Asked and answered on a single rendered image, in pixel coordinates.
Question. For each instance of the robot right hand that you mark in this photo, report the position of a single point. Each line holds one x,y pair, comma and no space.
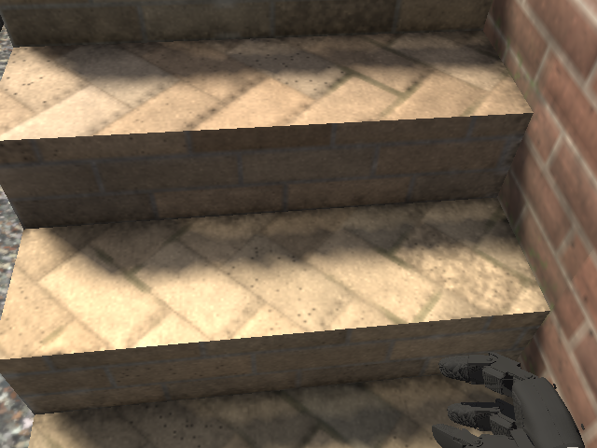
538,419

